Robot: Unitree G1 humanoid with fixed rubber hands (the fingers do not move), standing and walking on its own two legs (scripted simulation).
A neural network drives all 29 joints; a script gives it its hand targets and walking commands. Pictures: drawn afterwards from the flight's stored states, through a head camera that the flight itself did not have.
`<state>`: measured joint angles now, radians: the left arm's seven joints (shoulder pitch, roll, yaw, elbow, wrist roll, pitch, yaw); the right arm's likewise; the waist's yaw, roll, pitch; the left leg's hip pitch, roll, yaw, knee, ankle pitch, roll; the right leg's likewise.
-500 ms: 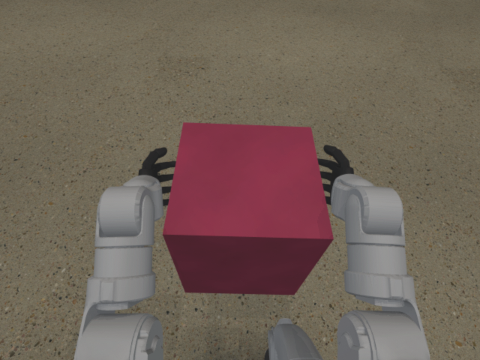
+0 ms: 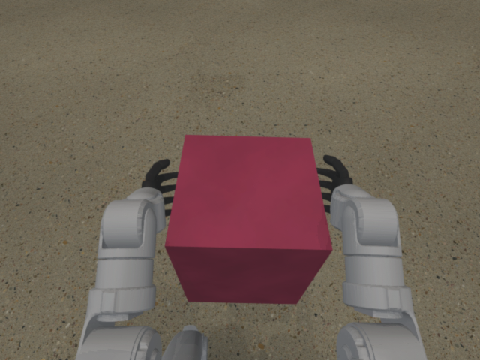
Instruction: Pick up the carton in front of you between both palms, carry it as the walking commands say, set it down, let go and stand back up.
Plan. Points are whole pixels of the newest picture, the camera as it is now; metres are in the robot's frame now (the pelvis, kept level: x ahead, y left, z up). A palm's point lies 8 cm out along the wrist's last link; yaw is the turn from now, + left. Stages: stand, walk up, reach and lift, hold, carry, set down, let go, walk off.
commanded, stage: carry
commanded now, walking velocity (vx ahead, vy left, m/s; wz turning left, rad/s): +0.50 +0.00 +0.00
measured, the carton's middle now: (245, 225) +0.35 +0.01 +0.01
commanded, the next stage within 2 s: none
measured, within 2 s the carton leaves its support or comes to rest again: neither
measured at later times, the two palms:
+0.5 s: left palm (173, 101) +0.60 +0.17 +0.09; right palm (314, 101) +0.59 -0.13 +0.10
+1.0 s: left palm (207, 39) +0.88 +0.12 +0.09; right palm (316, 38) +0.89 -0.18 +0.09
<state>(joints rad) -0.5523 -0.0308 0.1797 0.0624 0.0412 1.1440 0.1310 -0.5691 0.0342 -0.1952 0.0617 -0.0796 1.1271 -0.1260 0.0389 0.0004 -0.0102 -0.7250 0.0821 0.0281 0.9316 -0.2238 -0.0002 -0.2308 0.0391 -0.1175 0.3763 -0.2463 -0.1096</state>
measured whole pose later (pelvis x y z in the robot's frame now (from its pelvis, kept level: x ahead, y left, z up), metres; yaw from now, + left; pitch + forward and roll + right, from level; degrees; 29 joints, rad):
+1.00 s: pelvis +0.62 -0.03 +0.01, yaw +0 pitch +4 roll +1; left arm -0.10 -0.13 0.08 -0.30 0.11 1.18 0.09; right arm -0.13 0.13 -0.09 -0.30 -0.13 1.17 -0.08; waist 0.02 0.01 -0.13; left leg -0.60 0.12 0.10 0.74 -0.14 -0.02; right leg -0.13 -0.03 -0.22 0.26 -0.20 -0.05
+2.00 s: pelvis +1.23 -0.04 +0.00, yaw +0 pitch +3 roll +1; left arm -0.08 -0.13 0.08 -0.35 0.10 1.14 0.08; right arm -0.10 0.13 -0.07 -0.36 -0.13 1.14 -0.09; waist 0.00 0.04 -0.03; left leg -0.45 0.06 0.14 0.53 -0.15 -0.03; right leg -0.19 -0.05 -0.22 0.36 -0.21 -0.04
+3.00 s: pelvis +1.28 -0.03 -0.01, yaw -3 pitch +2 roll +0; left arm -0.12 -0.13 0.09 -0.13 0.17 1.05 0.05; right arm -0.13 0.13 -0.11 -0.12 -0.17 1.03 -0.05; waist 0.00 0.00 -0.12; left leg -0.35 0.08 0.21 0.52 -0.20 0.03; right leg -0.15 -0.05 -0.17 0.52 -0.38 0.00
